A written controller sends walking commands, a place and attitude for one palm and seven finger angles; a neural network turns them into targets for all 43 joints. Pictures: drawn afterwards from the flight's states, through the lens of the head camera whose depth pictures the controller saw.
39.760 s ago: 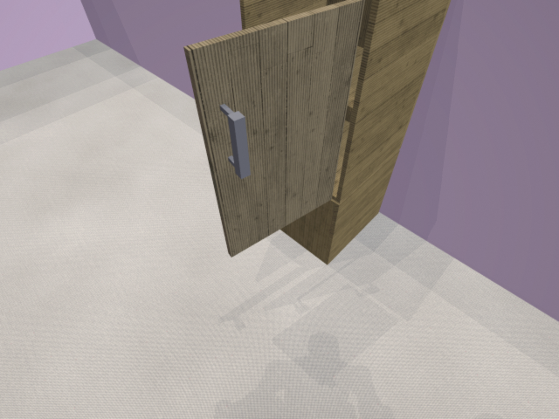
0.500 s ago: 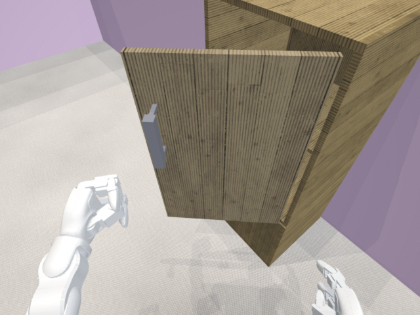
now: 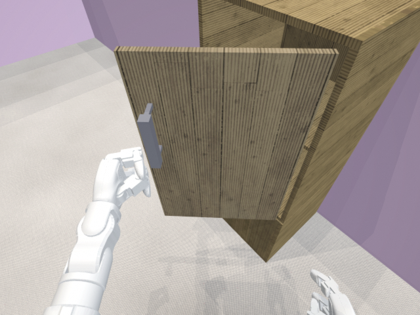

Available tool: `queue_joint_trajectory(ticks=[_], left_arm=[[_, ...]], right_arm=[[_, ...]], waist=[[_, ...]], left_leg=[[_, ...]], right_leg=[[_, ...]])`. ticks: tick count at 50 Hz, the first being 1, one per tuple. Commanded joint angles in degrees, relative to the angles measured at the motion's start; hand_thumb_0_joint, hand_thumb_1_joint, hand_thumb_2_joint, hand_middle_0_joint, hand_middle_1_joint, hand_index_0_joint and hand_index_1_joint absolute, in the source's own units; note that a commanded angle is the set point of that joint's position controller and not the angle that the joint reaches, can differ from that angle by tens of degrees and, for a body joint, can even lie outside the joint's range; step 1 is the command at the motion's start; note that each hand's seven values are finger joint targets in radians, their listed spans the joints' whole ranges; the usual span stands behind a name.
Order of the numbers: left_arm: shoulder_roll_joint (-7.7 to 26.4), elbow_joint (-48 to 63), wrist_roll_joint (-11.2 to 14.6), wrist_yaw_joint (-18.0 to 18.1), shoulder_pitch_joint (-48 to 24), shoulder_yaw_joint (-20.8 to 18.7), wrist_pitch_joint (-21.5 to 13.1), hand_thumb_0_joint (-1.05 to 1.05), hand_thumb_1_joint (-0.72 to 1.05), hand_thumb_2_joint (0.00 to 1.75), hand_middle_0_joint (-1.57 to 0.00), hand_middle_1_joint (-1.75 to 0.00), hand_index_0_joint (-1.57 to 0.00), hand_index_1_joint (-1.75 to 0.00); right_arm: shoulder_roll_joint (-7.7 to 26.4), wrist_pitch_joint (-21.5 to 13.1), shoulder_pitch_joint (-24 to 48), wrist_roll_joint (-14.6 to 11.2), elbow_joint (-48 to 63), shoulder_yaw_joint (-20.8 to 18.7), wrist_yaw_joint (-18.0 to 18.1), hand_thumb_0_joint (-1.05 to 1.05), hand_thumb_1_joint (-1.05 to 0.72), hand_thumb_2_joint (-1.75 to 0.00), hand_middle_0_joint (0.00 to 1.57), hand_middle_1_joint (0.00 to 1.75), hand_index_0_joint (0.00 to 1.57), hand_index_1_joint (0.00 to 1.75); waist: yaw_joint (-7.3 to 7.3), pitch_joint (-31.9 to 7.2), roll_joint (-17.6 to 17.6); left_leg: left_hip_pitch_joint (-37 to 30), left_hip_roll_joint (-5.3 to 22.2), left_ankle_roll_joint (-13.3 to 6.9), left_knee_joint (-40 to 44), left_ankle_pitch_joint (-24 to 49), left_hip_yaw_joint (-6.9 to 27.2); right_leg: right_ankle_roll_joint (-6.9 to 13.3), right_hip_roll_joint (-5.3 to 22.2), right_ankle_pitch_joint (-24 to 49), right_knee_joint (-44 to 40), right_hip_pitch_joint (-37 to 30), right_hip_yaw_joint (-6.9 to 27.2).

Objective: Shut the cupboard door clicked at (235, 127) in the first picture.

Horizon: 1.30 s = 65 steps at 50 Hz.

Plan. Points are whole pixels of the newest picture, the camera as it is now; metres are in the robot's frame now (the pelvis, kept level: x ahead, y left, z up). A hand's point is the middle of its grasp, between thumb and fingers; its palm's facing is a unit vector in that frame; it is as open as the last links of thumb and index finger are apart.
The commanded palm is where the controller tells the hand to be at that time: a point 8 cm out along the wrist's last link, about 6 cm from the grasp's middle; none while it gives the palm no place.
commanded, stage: bring the fist close to the handle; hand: left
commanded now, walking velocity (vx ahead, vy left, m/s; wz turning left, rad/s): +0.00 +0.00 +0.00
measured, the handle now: (153, 136) +0.46 +0.15 +0.09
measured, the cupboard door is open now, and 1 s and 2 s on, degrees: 47 45 24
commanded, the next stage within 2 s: push the door shut along its arc in 0.50 s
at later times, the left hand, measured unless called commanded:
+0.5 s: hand (153, 171) +0.36 +0.13 +0.09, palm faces +0.03 -1.00 -0.03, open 3.1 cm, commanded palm +0.33 +0.18 +0.10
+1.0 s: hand (152, 158) +0.39 +0.14 +0.10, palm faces -0.08 -1.00 -0.03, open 3.0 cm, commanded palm +0.38 +0.18 +0.10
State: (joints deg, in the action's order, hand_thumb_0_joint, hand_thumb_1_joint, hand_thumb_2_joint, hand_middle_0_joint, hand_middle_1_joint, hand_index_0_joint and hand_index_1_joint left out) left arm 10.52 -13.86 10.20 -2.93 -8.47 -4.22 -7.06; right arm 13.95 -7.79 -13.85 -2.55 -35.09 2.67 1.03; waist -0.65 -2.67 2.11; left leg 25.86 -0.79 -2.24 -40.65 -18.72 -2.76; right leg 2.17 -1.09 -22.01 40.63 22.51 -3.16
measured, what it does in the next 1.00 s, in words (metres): stands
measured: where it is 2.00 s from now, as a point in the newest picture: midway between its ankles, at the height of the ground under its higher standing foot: outside the picture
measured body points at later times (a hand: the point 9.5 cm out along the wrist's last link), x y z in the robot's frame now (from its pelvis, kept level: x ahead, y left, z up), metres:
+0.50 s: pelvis +0.00 -0.01 +0.00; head +0.02 -0.03 +0.45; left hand +0.35 +0.18 +0.10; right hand +0.13 -0.26 -0.11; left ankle +0.02 +0.09 -0.72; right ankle -0.01 -0.09 -0.72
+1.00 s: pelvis -0.01 -0.01 +0.00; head +0.02 -0.02 +0.45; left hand +0.38 +0.19 +0.10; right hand +0.12 -0.26 -0.11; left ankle +0.02 +0.09 -0.72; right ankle -0.01 -0.09 -0.72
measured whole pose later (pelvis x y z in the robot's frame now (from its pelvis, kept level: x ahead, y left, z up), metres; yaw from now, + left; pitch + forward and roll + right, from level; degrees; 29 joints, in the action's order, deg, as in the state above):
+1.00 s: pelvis -0.01 -0.01 +0.00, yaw +0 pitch +6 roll +0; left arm 14.8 -39.8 11.7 -11.5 -27.9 -7.6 -13.6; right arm 15.7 -3.4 -14.8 -3.4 -36.5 1.8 1.7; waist -1.8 -2.4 1.7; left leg 29.1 -0.3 -1.6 -41.4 -18.0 -2.0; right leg 2.9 -1.6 -21.6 41.5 25.7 -3.9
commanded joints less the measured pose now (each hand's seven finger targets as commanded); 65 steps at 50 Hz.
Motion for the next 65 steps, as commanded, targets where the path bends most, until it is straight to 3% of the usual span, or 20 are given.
queue_joint_trajectory(ticks=[1, 2, 5, 7, 8, 10, 12, 15, 17, 20, 22, 28, 31, 34, 42, 47, 54, 58, 62, 65], left_arm=[[5.1, 9.1, 0.6, 0.2, -20.1, -1.7, -4.1, 0.00, 0.90, 0.90, -1.30, -1.50, -1.30, -1.50], [6.7, 7.1, 0.4, 0.3, -20.7, -2.8, -4.0, 0.00, 0.90, 0.90, -1.30, -1.50, -1.30, -1.50], [6.6, 4.3, 0.2, 1.0, -28.6, -2.7, -4.6, 0.00, 0.90, 0.90, -1.30, -1.50, -1.30, -1.50], [8.4, 4.0, -0.2, 1.4, -24.5, -4.9, -5.3, 0.00, 0.90, 0.90, -1.30, -1.50, -1.30, -1.50], [6.5, 4.9, 0.0, 1.2, -24.5, -3.4, -5.7, 0.00, 0.90, 0.90, -1.30, -1.50, -1.30, -1.50], [6.4, 3.4, 0.2, 1.1, -25.0, -3.5, -6.4, 0.00, 0.90, 0.90, -1.30, -1.50, -1.30, -1.50], [9.4, 1.3, 0.2, 1.1, -23.8, -6.2, -6.5, 0.00, 0.90, 0.90, -1.30, -1.50, -1.30, -1.50], [8.4, 3.6, 0.5, 0.3, -23.4, -5.5, -7.3, 0.00, 0.90, 0.90, -1.30, -1.50, -1.30, -1.50], [8.8, 3.1, 0.7, -0.1, -23.2, -5.6, -7.5, 0.00, 0.90, 0.90, -1.30, -1.50, -1.30, -1.50], [7.0, 3.3, 1.0, -0.6, -26.4, -3.5, -7.8, 0.00, 0.90, 0.90, -1.30, -1.50, -1.30, -1.50], [9.3, 3.2, 1.0, -0.6, -26.5, -5.3, -8.2, 0.00, 0.90, 0.90, -1.30, -1.50, -1.30, -1.50], [8.3, 1.3, 1.3, -1.5, -28.2, -4.3, -8.4, 0.00, 0.90, 0.90, -1.30, -1.50, -1.30, -1.50], [8.7, 1.1, 1.6, -2.1, -25.0, -5.3, -8.5, 0.00, 0.90, 0.90, -1.30, -1.50, -1.30, -1.50], [10.1, -0.7, 1.3, -3.1, -30.7, -5.1, -8.5, 0.00, 0.90, 0.90, -1.30, -1.50, -1.30, -1.50], [12.8, -8.1, 2.0, -6.4, -38.5, -6.5, -9.3, 0.00, 0.90, 0.90, -1.30, -1.50, -1.30, -1.50], [14.1, -13.6, 2.6, -8.7, -44.7, -6.5, -10.0, 0.00, 0.90, 0.90, -1.30, -1.50, -1.30, -1.50], [10.7, -20.1, 2.4, -10.5, -56.6, -2.5, -12.2, 0.00, 0.90, 0.90, -1.30, -1.50, -1.30, -1.50], [11.3, -25.9, 2.1, -11.0, -62.2, -2.1, -13.3, 0.00, 0.90, 0.90, -1.30, -1.50, -1.30, -1.50], [11.9, -30.1, 1.5, -11.8, -68.1, -1.9, -14.4, 0.00, 0.90, 0.90, -1.30, -1.50, -1.30, -1.50], [12.3, -35.6, 1.7, -12.4, -71.3, -2.1, -14.3, 0.00, 0.90, 0.90, -1.30, -1.50, -1.30, -1.50]], right_arm=[[7.0, -2.3, 3.0, -0.3, 7.7, -3.2, 0.6, 0.00, -0.90, -0.90, 0.20, 0.30, 0.20, 0.30], [7.5, -1.9, 2.6, -0.2, 7.4, -3.2, 0.8, 0.00, -0.90, -0.90, 0.20, 0.30, 0.20, 0.30], [7.4, -1.1, 2.6, -0.3, 6.8, -3.2, 0.9, 0.00, -0.90, -0.90, 0.20, 0.30, 0.20, 0.30], [7.5, -0.8, 2.4, -0.1, 7.4, -3.5, 0.7, 0.00, -0.90, -0.90, 0.20, 0.30, 0.20, 0.30], [7.1, -0.8, 2.8, -0.2, 7.8, -3.3, 0.5, 0.00, -0.90, -0.90, 0.20, 0.30, 0.20, 0.30], [7.1, -0.6, 2.2, -0.3, 7.5, -3.4, 0.3, 0.00, -0.90, -0.90, 0.20, 0.30, 0.20, 0.30], [7.6, 0.0, 1.8, -0.2, 7.3, -3.6, 0.4, 0.00, -0.90, -0.90, 0.20, 0.30, 0.20, 0.30], [7.2, 0.4, 2.4, -0.4, 8.2, -3.6, 0.2, 0.00, -0.90, -0.90, 0.20, 0.30, 0.20, 0.30], [7.4, 0.5, 2.2, -0.5, 8.1, -3.7, 0.3, 0.00, -0.90, -0.90, 0.20, 0.30, 0.20, 0.30], [7.3, 0.4, 2.1, -0.7, 7.7, -3.7, 0.5, 0.00, -0.90, -0.90, 0.20, 0.30, 0.20, 0.30], [7.7, 0.5, 1.8, -0.6, 7.4, -3.9, 0.8, 0.00, -0.90, -0.90, 0.20, 0.30, 0.20, 0.30], [7.4, 0.6, 2.1, -0.8, 7.0, -3.7, 1.0, 0.00, -0.90, -0.90, 0.20, 0.30, 0.20, 0.30], [7.4, 0.6, 2.1, -0.7, 7.5, -3.7, 0.7, 0.00, -0.90, -0.90, 0.20, 0.30, 0.20, 0.30], [7.7, 1.0, 1.7, -0.9, 6.8, -3.6, 1.0, 0.00, -0.90, -0.90, 0.20, 0.30, 0.20, 0.30], [8.4, 1.7, 0.7, -0.9, 6.1, -3.6, 1.4, 0.00, -0.90, -0.90, 0.20, 0.30, 0.20, 0.30], [8.9, 2.1, -0.4, -1.0, 5.4, -3.5, 1.4, 0.00, -0.90, -0.90, 0.20, 0.30, 0.20, 0.30], [9.5, 1.6, -2.8, -1.0, 3.6, -4.0, 1.2, 0.00, -0.90, -0.90, 0.20, 0.30, 0.20, 0.30], [10.2, 1.5, -4.5, -0.9, 2.3, -4.1, 1.2, 0.00, -0.90, -0.90, 0.20, 0.30, 0.20, 0.30], [11.0, 1.1, -6.3, -0.5, 1.0, -4.2, 1.2, 0.00, -0.90, -0.90, 0.20, 0.30, 0.20, 0.30], [11.5, 0.8, -7.3, -0.5, 0.2, -4.1, 1.1, 0.00, -0.90, -0.90, 0.20, 0.30, 0.20, 0.30]], waist=[[-0.52, -13.5, -2.6], [-0.55, -12.8, -4.4], [-1.43, -12.6, -3.6], [0.44, -16.3, -3.1], [0.56, -17.0, -1.2], [0.27, -16.2, -2.8], [0.68, -15.3, -4.7], [0.95, -16.1, -2.7], [0.67, -15.1, -3.8], [-0.65, -14.0, -3.0], [-0.32, -15.3, -3.6], [-0.71, -15.2, -2.8], [0.31, -16.1, -3.7], [-1.24, -14.8, -4.2], [-1.36, -17.0, -2.7], [-2.61, -16.5, -3.3], [-5.14, -18.8, -1.2], [-6.29, -18.1, -2.4], [-7.24, -19.5, -0.3], [-8.61, -17.1, -2.3]], left_leg=[[-10.5, 1.1, 0.6, 4.8, 11.1, 4.1], [-9.3, 1.0, 0.4, 4.8, 10.6, 4.1], [-8.9, 0.8, 0.3, 4.7, 9.0, 3.8], [-9.8, 0.7, 0.3, 4.6, 11.1, 3.5], [-10.1, 0.6, 0.4, 4.7, 11.9, 3.3], [-10.0, 0.8, 0.4, 4.6, 12.5, 3.3], [-8.0, 0.6, 0.1, 4.4, 12.2, 2.8], [-8.0, 0.2, 0.1, 4.6, 12.6, 1.9], [-7.7, 0.4, -0.1, 4.4, 12.1, 2.0], [-8.0, 0.3, -0.2, 4.5, 10.0, 2.1], [-8.0, 0.3, -0.3, 4.1, 10.4, 2.1], [-7.7, 0.0, -0.4, 4.0, 10.0, 2.1], [-7.8, -0.1, -0.3, 4.1, 11.8, 2.1], [-7.1, 0.0, -0.5, 3.8, 10.8, 2.3], [-7.5, -0.2, -0.5, 3.0, 11.0, 2.9], [-6.4, -0.2, -0.5, 2.6, 9.5, 3.3], [-9.7, 0.2, -0.2, 2.1, 8.3, 5.1], [-8.7, 0.4, -0.1, 2.0, 6.0, 6.1], [-9.2, 0.6, 0.2, 1.6, 5.0, 7.3], [-6.2, 0.8, 0.1, 1.5, 1.0, 7.6]], right_leg=[[-1.0, 0.3, 16.3, -5.9, 0.2, 1.7], [-1.0, 0.4, 15.9, -6.1, -0.2, 1.8], [-1.2, 0.5, 14.7, -6.4, 0.9, 2.4], [-1.0, 0.5, 16.7, -5.9, -1.6, 2.7], [-0.8, 0.8, 17.7, -5.6, -2.1, 2.6], [-0.9, 0.5, 18.5, -5.5, -1.6, 2.4], [-1.2, 0.5, 19.4, -6.0, -2.8, 3.2], [-1.4, 0.9, 21.3, -6.1, -4.3, 3.9], [-1.6, 0.7, 20.8, -6.5, -3.7, 3.9], [-1.6, 0.7, 18.4, -7.0, -2.0, 4.0], [-1.8, 0.8, 19.0, -7.1, -3.0, 4.5], [-2.0, 1.1, 19.4, -6.9, -2.8, 4.8], [-1.9, 1.2, 22.2, -6.5, -4.4, 4.7], [-2.1, 1.2, 21.5, -6.6, -3.0, 4.9], [-1.6, 1.2, 21.2, -5.9, -2.4, 4.9], [-1.6, 1.1, 19.1, -5.8, -0.6, 4.8], [-0.9, 0.2, 14.8, -4.5, 5.9, 2.9], [-0.7, -0.2, 11.3, -4.1, 8.9, 2.4], [-0.4, -0.4, 8.7, -3.1, 12.1, 1.9], [-0.5, -0.6, 5.3, -3.2, 14.8, 2.0]])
